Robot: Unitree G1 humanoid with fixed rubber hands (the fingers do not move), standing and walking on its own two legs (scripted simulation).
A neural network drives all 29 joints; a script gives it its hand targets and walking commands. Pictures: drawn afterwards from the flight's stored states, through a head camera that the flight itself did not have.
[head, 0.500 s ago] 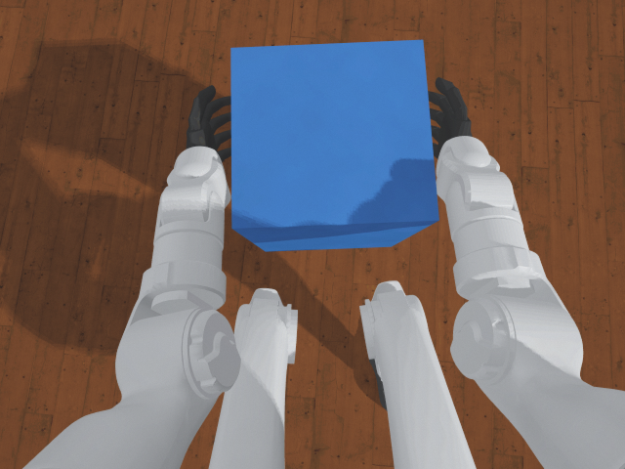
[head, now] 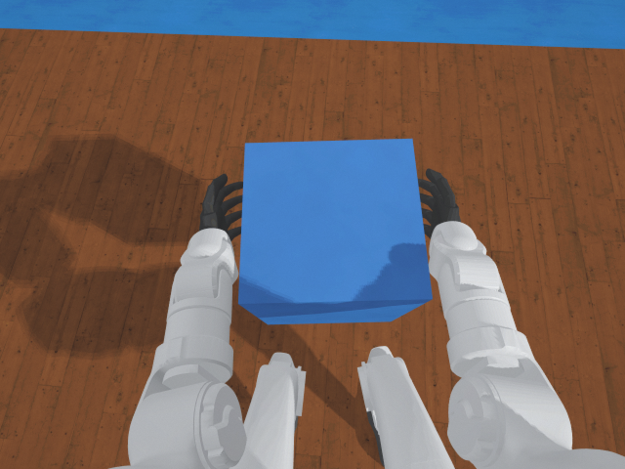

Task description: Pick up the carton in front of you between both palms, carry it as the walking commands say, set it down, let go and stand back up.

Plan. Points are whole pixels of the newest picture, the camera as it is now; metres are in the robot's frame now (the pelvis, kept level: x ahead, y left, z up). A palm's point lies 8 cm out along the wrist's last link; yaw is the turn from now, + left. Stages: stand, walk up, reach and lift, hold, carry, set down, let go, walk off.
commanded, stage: reach and lift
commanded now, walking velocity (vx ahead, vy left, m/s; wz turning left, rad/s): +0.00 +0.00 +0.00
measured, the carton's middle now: (328, 246) +0.40 -0.01 -0.11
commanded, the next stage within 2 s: hold in 1.74 s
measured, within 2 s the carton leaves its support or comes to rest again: neither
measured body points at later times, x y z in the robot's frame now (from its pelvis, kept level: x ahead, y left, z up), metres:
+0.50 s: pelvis +0.07 +0.00 +0.13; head +0.11 +0.00 +0.58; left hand +0.38 +0.15 +0.09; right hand +0.38 -0.16 +0.09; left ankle +0.07 +0.13 -0.58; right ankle +0.07 -0.13 -0.58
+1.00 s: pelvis +0.05 +0.00 +0.16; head +0.02 +0.00 +0.61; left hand +0.35 +0.15 +0.17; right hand +0.35 -0.15 +0.17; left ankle +0.07 +0.13 -0.58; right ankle +0.07 -0.13 -0.58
